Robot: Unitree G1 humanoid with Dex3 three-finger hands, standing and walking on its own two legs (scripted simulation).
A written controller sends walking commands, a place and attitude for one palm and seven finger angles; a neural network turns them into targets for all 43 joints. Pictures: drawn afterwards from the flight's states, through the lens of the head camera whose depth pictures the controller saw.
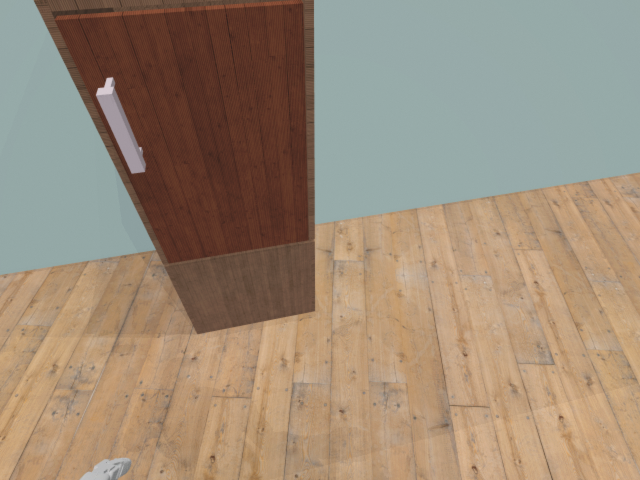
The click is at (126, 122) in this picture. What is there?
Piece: cupboard door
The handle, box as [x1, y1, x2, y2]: [96, 77, 145, 173]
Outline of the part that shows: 107,78 104,87 98,88 96,96 132,173 144,171 145,163 142,157 141,147 139,147 136,143 114,90 113,78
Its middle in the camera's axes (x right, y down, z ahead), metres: -0.35 -0.20 +0.69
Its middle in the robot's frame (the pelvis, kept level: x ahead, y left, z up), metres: +0.65 +0.39 +0.09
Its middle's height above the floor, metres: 0.85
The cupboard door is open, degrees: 0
